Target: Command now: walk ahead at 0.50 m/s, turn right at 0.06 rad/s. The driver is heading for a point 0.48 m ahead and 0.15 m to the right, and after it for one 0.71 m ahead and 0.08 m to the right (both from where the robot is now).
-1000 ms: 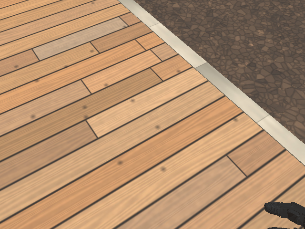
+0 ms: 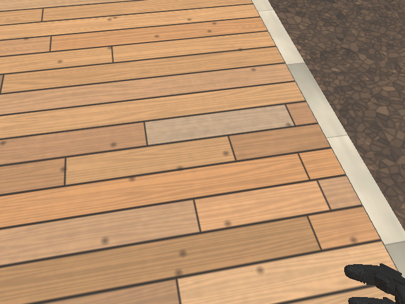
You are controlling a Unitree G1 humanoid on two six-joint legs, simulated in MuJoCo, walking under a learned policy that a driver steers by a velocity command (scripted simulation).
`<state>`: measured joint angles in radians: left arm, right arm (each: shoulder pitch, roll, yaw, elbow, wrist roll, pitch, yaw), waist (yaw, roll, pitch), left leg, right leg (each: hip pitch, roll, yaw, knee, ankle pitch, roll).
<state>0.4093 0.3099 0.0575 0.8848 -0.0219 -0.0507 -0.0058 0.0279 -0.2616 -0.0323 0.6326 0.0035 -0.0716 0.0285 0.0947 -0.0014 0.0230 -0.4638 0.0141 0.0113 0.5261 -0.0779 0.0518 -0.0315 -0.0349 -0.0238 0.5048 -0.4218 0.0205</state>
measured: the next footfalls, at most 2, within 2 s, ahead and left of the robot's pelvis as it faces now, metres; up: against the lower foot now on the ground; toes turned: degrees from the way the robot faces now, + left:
right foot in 0.52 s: +0.42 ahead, -0.15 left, +0.00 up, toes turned -18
left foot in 0.96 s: +0.70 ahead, -0.03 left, +0.00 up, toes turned -19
